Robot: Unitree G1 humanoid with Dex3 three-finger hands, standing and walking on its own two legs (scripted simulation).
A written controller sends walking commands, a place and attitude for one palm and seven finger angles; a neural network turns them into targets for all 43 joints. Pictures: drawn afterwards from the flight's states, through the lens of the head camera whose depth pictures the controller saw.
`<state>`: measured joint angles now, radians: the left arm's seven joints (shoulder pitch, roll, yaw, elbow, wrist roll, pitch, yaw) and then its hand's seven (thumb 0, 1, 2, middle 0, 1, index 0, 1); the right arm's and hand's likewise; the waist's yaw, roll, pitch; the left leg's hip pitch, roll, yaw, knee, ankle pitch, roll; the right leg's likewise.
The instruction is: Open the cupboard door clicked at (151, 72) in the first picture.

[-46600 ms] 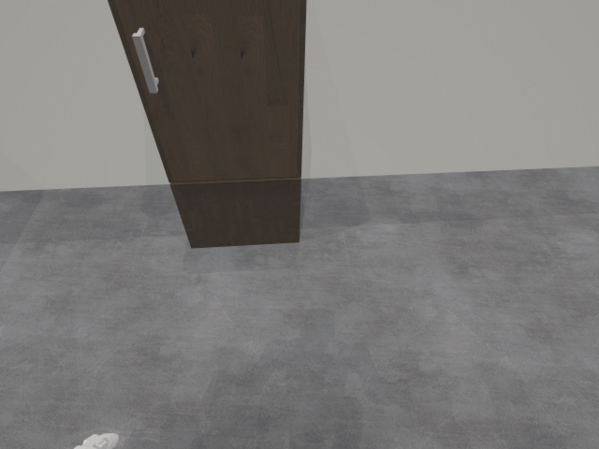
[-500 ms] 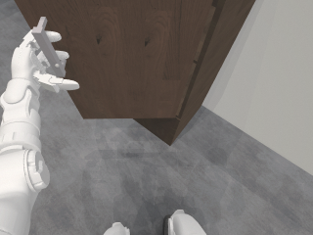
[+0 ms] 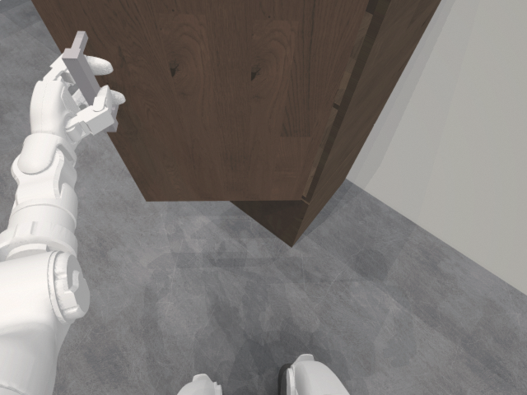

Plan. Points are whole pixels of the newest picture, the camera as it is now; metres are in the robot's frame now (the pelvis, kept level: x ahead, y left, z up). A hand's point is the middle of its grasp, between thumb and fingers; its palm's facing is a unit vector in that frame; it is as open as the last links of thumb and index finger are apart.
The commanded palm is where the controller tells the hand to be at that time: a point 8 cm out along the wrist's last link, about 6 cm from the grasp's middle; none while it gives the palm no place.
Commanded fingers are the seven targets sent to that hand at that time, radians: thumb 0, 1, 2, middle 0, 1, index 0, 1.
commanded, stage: close the thumb around the handle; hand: left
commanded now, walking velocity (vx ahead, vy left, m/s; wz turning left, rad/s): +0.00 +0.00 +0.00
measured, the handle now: (96, 85) +0.56 +0.22 +0.10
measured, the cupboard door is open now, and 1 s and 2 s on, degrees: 41 72 82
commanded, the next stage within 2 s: pull the door open along its arc in 0.04 s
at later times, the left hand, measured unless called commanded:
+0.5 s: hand (103, 137) +0.46 +0.19 +0.10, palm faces -0.04 -1.00 -0.01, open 5.6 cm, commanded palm +0.40 +0.24 +0.10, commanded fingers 0.00 0.90 0.90 -0.40 -1.35 -0.40 -1.35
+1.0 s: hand (152, 228) +0.32 +0.12 +0.10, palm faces +0.38 -0.92 +0.01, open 5.9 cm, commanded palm +0.25 +0.17 +0.10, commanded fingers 0.00 0.90 0.90 -0.40 -1.35 -0.40 -1.35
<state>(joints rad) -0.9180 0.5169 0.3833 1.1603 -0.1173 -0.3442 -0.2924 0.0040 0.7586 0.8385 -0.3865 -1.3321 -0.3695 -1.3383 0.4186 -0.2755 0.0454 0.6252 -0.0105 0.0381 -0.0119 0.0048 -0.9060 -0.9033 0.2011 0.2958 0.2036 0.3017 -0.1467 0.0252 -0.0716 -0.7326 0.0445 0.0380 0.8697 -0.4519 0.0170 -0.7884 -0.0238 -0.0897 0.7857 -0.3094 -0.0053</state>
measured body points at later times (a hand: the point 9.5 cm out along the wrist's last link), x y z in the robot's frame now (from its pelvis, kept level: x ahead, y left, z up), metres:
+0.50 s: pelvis +0.01 +0.00 +0.01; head +0.10 +0.00 +0.45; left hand +0.45 +0.25 +0.10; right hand +0.04 -0.27 -0.11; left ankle -0.03 +0.10 -0.70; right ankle +0.03 -0.12 -0.70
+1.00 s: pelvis +0.01 -0.02 +0.03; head +0.03 -0.04 +0.47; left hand +0.29 +0.16 +0.11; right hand +0.21 -0.22 -0.07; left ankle -0.03 +0.10 -0.70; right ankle +0.03 -0.12 -0.70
